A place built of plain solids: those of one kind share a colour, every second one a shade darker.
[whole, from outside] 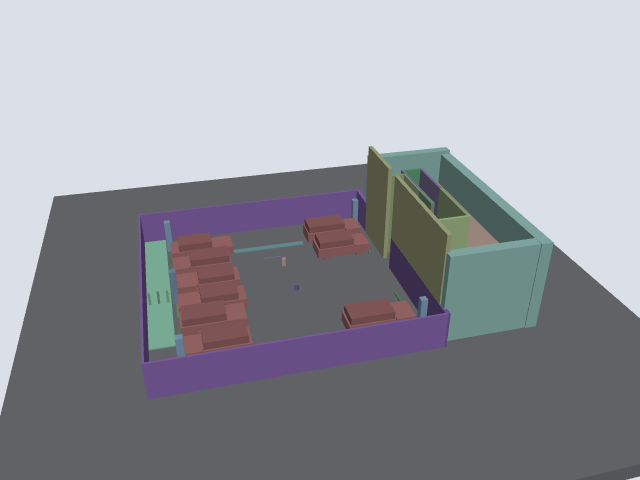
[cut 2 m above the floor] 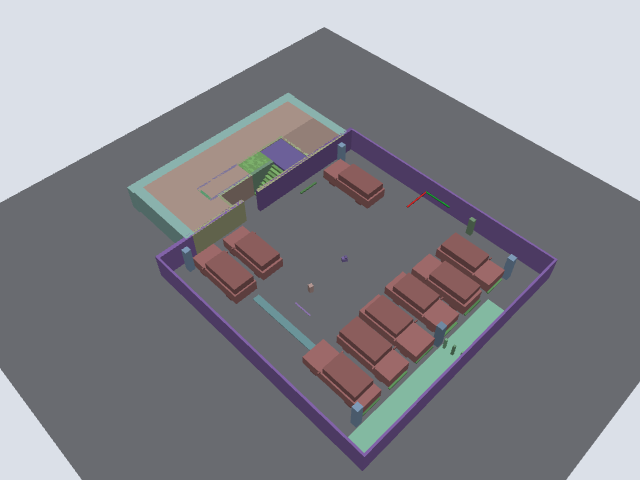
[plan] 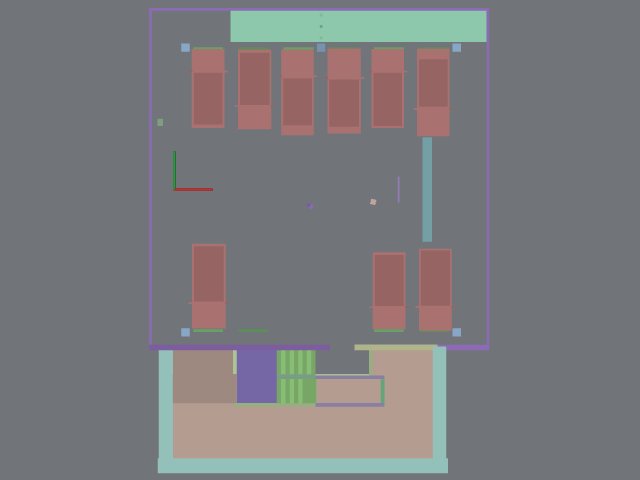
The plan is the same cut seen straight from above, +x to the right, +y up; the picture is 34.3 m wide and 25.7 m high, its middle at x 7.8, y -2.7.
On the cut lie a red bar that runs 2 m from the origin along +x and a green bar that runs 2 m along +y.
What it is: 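The pedestrian entrance of an underground car park of the 2000s; a paved forecourt at street level 3.90 m over the deck; a stair well of 20 risers of 0.195 m and treads of 0.230 m, 1.28 m wide, a U of two flights side by side round a spine wall, with a half landing, along the facade; in a closed, roofed stair core with a lobby at street level, a plain doorway into the deck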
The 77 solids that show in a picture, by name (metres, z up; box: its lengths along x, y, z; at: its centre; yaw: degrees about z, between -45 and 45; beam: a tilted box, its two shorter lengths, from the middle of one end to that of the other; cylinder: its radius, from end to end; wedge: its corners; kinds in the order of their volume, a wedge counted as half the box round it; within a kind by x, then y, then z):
{
 "paving_1": {"box": [3.42, 1.57, 3.95], "at": [1.63, -10.65, 1.93]},
 "paving_2": {"box": [3.42, 1.29, 3.95], "at": [1.63, -9.24, 1.93]},
 "paving_3": {"box": [13.93, 2.96, 3.95], "at": [6.88, -12.91, 1.93]},
 "paving_4": {"box": [6.29, 1.56, 3.95], "at": [10.7, -10.66, 1.93]},
 "paving_5": {"box": [3.42, 1.29, 3.95], "at": [12.14, -9.24, 1.93]},
 "boundary_1": {"box": [0.76, 6.75, 6.41], "at": [-0.45, -11.78, 3.15]},
 "boundary_2": {"box": [15.55, 0.81, 6.43], "at": [6.88, -14.79, 3.17]},
 "boundary_3": {"box": [0.73, 6.72, 6.71], "at": [14.2, -11.76, 3.31]},
 "car_1": {"box": [1.55, 2.78, 0.54], "at": [1.81, 4.87, 1.21]},
 "car_2": {"box": [1.75, 4.24, 0.76], "at": [1.81, 5.41, 0.56]},
 "car_3": {"box": [1.8, 4.53, 0.77], "at": [1.85, -5.17, 0.57]},
 "car_4": {"box": [1.6, 2.96, 0.53], "at": [1.85, -4.52, 1.22]},
 "car_5": {"box": [1.78, 4.27, 0.85], "at": [4.31, 5.36, 0.6]},
 "car_6": {"box": [1.58, 2.81, 0.52], "at": [4.31, 5.93, 1.29]},
 "car_7": {"box": [1.54, 2.51, 0.5], "at": [6.6, 4.7, 1.15]},
 "car_8": {"box": [1.74, 4.6, 0.71], "at": [6.6, 5.2, 0.54]},
 "car_9": {"box": [1.59, 2.53, 0.44], "at": [9.09, 4.63, 1.12]},
 "car_10": {"box": [1.79, 4.56, 0.72], "at": [9.09, 5.28, 0.54]},
 "car_11": {"box": [1.54, 2.86, 0.53], "at": [11.43, 4.83, 1.21]},
 "car_12": {"box": [1.74, 4.23, 0.77], "at": [11.43, 5.41, 0.56]},
 "car_13": {"box": [1.76, 4.11, 0.76], "at": [11.5, -5.41, 0.56]},
 "car_14": {"box": [1.56, 2.73, 0.52], "at": [11.5, -4.87, 1.2]},
 "car_15": {"box": [1.74, 4.68, 0.71], "at": [13.87, 5.2, 0.54]},
 "car_16": {"box": [1.54, 2.54, 0.56], "at": [13.87, 5.7, 1.17]},
 "car_17": {"box": [1.77, 4.39, 0.84], "at": [13.98, -5.36, 0.6]},
 "car_18": {"box": [1.57, 2.96, 0.54], "at": [13.98, -4.74, 1.29]},
 "stair_step_1": {"box": [2.43, 1.3, 1.8], "at": [4.5, -9.24, 0.85]},
 "stair_step_2": {"box": [2.66, 1.3, 1.61], "at": [4.62, -9.24, 0.76]},
 "stair_step_3": {"box": [2.89, 1.3, 1.42], "at": [4.73, -9.24, 0.66]},
 "stair_step_4": {"box": [3.12, 1.3, 1.22], "at": [4.85, -9.24, 0.56]},
 "stair_step_5": {"box": [3.35, 1.3, 1.02], "at": [4.96, -9.24, 0.46]},
 "stair_step_6": {"box": [3.58, 1.3, 0.83], "at": [5.08, -9.24, 0.36]},
 "stair_step_7": {"box": [3.81, 1.3, 0.64], "at": [5.19, -9.24, 0.27]},
 "stair_step_8": {"box": [4.04, 1.3, 0.44], "at": [5.31, -9.24, 0.17]},
 "stair_step_9": {"box": [4.27, 1.3, 0.24], "at": [5.42, -9.24, 0.07]},
 "stair_step_10": {"box": [2.12, 1.3, 2.19], "at": [6.55, -10.79, 1.05]},
 "stair_step_11": {"box": [1.89, 1.3, 2.39], "at": [6.66, -10.79, 1.15]},
 "stair_step_12": {"box": [1.66, 1.3, 2.58], "at": [6.78, -10.79, 1.24]},
 "stair_step_13": {"box": [1.43, 1.3, 2.78], "at": [6.89, -10.79, 1.34]},
 "stair_step_14": {"box": [1.2, 1.3, 2.98], "at": [7.01, -10.79, 1.44]},
 "stair_step_15": {"box": [0.97, 1.3, 3.17], "at": [7.12, -10.79, 1.53]},
 "stair_step_16": {"box": [0.74, 1.3, 3.37], "at": [7.24, -10.79, 1.63]},
 "wall_1": {"box": [0.15, 18.17, 2.64], "at": [-1.27, 0.64, 1.27]},
 "wall_2": {"box": [9.69, 0.3, 2.64], "at": [3.5, -8.45, 1.27]},
 "wall_3": {"box": [18.22, 0.15, 2.64], "at": [7.76, 9.64, 1.27]},
 "wall_4": {"box": [7.23, 0.3, 2.64], "at": [13.26, -8.45, 1.27]},
 "wall_5": {"box": [0.15, 18.17, 2.64], "at": [16.8, 0.64, 1.27]},
 "facade_1": {"box": [8.68, 0.3, 7.63], "at": [4.0, -8.45, 3.77]},
 "facade_2": {"box": [4.46, 0.3, 7.63], "at": [11.87, -8.45, 3.77]},
 "rim_guard_1": {"box": [0.2, 3.03, 6.65], "at": [3.24, -10.12, 3.27]},
 "rim_guard_2": {"box": [4.62, 0.2, 6.65], "at": [5.45, -11.53, 3.27]},
 "rim_guard_3": {"box": [3.07, 0.2, 6.65], "at": [9.09, -9.98, 3.27]},
 "rim_guard_4": {"box": [0.2, 1.48, 6.65], "at": [10.53, -9.34, 3.27]},
 "stair_landing_1": {"box": [2.2, 2.85, 2.0], "at": [4.39, -10.02, 0.95]},
 "lobby_wall_1": {"box": [3.7, 0.2, 6.65], "at": [9.41, -11.53, 3.27]},
 "lobby_wall_2": {"box": [3.7, 0.2, 6.65], "at": [9.41, -10.05, 3.27]},
 "spine_1": {"box": [2.08, 0.27, 6.65], "at": [6.53, -10.02, 3.27]},
 "walkway_1": {"box": [13.72, 1.67, 0.16], "at": [9.86, 8.73, 0.03]},
 "column_1": {"box": [0.45, 0.45, 2.61], "at": [0.6, -7.65, 1.25]},
 "column_2": {"box": [0.45, 0.45, 2.61], "at": [0.6, 7.6, 1.25]},
 "column_3": {"box": [0.45, 0.45, 2.61], "at": [7.86, 7.6, 1.25]},
 "column_4": {"box": [0.45, 0.45, 2.61], "at": [15.12, -7.65, 1.25]},
 "column_5": {"box": [0.45, 0.45, 2.61], "at": [15.12, 7.6, 1.25]},
 "lobby_wall_end_1": {"box": [0.2, 1.28, 6.65], "at": [11.16, -10.79, 3.27]},
 "hump_1": {"box": [0.51, 5.6, 0.12], "at": [13.54, 0.0, 0.01]},
 "wheelstop_1": {"box": [1.6, 0.15, 0.15], "at": [1.81, -7.55, 0.03]},
 "wheelstop_2": {"box": [1.6, 0.15, 0.15], "at": [1.81, 7.55, 0.03]},
 "wheelstop_3": {"box": [1.6, 0.15, 0.15], "at": [4.23, -7.55, 0.03]},
 "wheelstop_4": {"box": [1.6, 0.15, 0.15], "at": [4.23, 7.55, 0.03]},
 "wheelstop_5": {"box": [1.6, 0.15, 0.15], "at": [6.65, 7.55, 0.03]},
 "wheelstop_6": {"box": [1.6, 0.15, 0.15], "at": [9.07, 7.55, 0.03]},
 "wheelstop_7": {"box": [1.6, 0.15, 0.15], "at": [11.49, -7.55, 0.03]},
 "wheelstop_8": {"box": [1.6, 0.15, 0.15], "at": [11.49, 7.55, 0.03]},
 "wheelstop_9": {"box": [1.6, 0.15, 0.15], "at": [13.91, 7.55, 0.03]},
 "pay_station_1": {"box": [0.3, 0.4, 1.5], "at": [-0.75, 3.6, 0.7]},
 "wet_floor_sign_1": {"box": [0.29, 0.29, 0.67], "at": [10.65, -0.66, 0.28], "yaw": -14.1},
 "cable_cover_1": {"box": [0.11, 1.38, 0.07], "at": [12.01, 0.0, -0.02]}
}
